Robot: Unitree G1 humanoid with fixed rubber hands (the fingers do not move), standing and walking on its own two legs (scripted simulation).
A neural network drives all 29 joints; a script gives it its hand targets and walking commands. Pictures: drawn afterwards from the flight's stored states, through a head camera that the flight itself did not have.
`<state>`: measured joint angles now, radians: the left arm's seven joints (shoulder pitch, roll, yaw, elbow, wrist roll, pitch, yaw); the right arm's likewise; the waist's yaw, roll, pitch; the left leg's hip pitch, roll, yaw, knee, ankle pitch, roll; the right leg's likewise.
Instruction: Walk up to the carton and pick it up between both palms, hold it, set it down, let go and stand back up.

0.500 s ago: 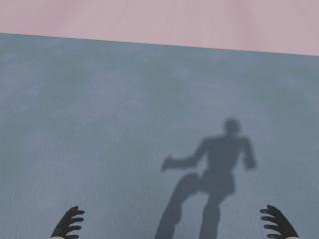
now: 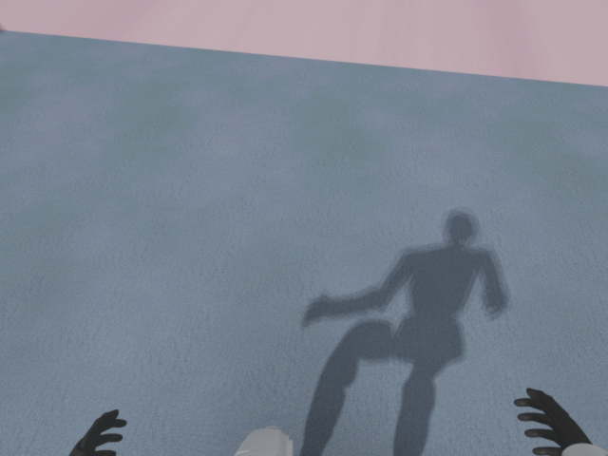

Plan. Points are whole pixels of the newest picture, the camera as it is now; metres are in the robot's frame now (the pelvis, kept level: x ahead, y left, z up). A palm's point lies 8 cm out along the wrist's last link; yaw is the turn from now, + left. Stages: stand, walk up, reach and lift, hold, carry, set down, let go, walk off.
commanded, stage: walk up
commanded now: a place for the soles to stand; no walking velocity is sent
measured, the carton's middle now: out of the picture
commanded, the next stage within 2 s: none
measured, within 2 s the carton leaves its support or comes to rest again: neither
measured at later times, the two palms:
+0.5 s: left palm out of the picture -0.04 +0.39 -0.07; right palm (478, 446) +0.14 -0.20 -0.09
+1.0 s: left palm out of the picture -0.19 +0.48 -0.07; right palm out of the picture +0.09 -0.11 -0.07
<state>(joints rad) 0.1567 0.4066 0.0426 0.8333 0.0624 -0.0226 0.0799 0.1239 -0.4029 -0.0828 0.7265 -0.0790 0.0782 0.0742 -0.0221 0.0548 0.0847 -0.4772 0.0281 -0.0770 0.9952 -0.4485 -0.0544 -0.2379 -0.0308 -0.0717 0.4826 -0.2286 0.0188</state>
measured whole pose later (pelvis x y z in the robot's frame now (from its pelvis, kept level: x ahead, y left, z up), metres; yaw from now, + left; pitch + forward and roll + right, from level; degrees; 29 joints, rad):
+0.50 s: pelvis -0.05 +0.06 +0.00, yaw +11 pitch +0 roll +1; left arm 0.30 0.38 0.03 0.76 0.07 -0.03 0.08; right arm 0.19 -0.39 -0.07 0.63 -0.08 0.09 0.08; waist 0.01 0.06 0.01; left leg -0.54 -0.14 -0.12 0.94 -0.38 -0.02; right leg -0.34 0.03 -0.09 0.52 -0.19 -0.09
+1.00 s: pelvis -0.14 +0.13 +0.00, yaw +29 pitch -1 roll +1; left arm 0.29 0.48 0.09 0.69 0.02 -0.02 0.05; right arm 0.25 -0.39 -0.08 0.69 -0.06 0.08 0.13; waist -0.08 -0.05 0.00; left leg -0.27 0.02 -0.07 0.55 -0.27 -0.03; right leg -0.52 -0.08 -0.08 0.95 -0.41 0.02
